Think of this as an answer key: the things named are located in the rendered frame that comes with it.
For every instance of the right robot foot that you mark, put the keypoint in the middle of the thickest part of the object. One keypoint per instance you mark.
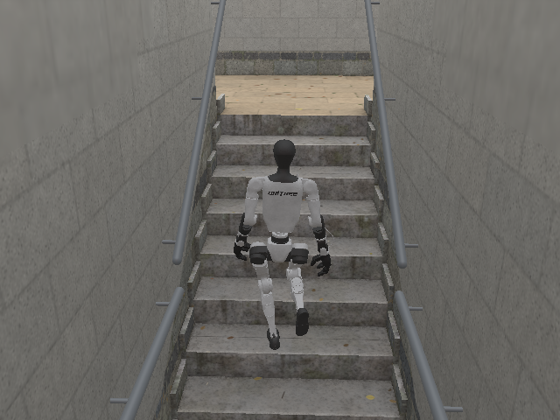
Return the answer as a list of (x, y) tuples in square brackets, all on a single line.
[(302, 324)]

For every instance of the left robot hand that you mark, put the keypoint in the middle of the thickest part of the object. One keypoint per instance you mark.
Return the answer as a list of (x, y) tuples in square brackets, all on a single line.
[(238, 249)]

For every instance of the robot left upper arm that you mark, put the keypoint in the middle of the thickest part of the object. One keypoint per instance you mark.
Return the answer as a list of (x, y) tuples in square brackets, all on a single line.
[(254, 185)]

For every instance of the right robot hand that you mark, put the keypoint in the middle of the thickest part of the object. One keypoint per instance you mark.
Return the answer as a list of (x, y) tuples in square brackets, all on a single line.
[(326, 261)]

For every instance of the humanoid robot head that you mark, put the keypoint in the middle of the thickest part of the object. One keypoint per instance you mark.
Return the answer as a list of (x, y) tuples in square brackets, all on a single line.
[(284, 152)]

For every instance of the left robot forearm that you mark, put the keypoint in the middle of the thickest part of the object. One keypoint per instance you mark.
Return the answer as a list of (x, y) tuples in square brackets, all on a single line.
[(243, 233)]

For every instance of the robot right upper arm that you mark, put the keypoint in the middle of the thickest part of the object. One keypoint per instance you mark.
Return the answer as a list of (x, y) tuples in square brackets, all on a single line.
[(310, 187)]

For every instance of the right robot forearm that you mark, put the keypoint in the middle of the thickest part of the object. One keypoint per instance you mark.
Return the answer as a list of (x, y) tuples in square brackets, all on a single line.
[(320, 237)]

